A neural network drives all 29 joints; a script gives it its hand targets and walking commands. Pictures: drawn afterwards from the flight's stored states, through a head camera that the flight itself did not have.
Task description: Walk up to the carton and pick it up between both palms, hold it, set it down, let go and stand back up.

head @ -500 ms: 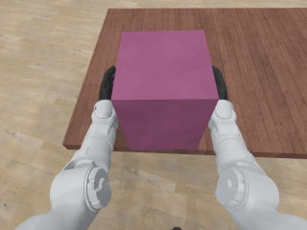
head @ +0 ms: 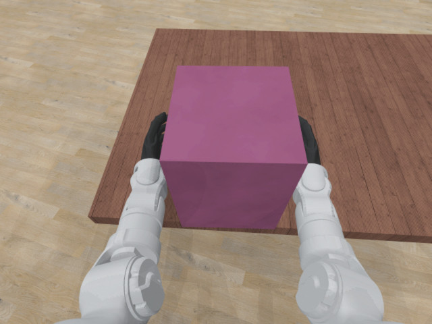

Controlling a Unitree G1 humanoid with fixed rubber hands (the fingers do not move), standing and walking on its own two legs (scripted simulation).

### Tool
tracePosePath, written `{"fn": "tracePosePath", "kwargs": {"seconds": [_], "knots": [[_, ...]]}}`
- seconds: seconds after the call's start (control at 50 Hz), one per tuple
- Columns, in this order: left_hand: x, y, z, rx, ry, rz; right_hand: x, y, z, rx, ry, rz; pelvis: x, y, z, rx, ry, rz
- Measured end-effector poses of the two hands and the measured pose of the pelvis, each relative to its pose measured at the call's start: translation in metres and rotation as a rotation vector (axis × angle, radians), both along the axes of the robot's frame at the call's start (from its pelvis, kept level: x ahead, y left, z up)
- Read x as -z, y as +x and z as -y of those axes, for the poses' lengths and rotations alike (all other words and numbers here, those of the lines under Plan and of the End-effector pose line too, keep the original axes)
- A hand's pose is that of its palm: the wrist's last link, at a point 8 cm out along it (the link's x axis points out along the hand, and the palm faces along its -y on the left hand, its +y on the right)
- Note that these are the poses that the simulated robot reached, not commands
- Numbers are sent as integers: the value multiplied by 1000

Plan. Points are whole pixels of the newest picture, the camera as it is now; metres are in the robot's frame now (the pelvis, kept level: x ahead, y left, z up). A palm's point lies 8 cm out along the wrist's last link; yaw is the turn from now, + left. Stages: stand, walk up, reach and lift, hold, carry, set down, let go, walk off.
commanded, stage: reach and lift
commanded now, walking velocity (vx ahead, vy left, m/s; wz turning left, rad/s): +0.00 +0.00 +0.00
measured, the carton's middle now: (230, 154) +0.44 -0.06 +0.04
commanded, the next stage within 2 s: none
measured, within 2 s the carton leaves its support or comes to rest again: leaves its support in 1.66 s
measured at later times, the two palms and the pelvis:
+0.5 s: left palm (153, 154) +0.44 +0.09 +0.06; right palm (307, 159) +0.40 -0.20 +0.05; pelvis +0.01 +0.01 +0.00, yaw +0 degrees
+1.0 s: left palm (153, 154) +0.44 +0.09 +0.06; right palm (307, 159) +0.40 -0.20 +0.05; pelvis +0.00 +0.01 +0.00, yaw +0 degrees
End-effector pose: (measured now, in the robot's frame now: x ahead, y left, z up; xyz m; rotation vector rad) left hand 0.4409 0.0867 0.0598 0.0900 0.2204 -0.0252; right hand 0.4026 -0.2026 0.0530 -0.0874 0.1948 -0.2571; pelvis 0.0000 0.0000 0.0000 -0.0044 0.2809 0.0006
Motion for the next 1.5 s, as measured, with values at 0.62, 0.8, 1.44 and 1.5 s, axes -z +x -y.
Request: {"fn": "tracePosePath", "kwargs": {"seconds": [0.62,0.8,1.44,1.5], "knots": [[-1,0,0,8,19,0,1,-2,0,5,8,10,-1,5,-6,-1,-4,21],[-1,0,0,8,22,0,1,-2,0,5,11,13,-1,4,-6,-2,-3,19],[-4,-31,-12,-13,4,58,-5,-28,-13,-17,-51,100,1,-18,-8,-19,7,-52],[-3,-34,-13,-21,6,38,-3,-29,-13,-23,-36,83,1,-18,-7,-22,7,-52]]}}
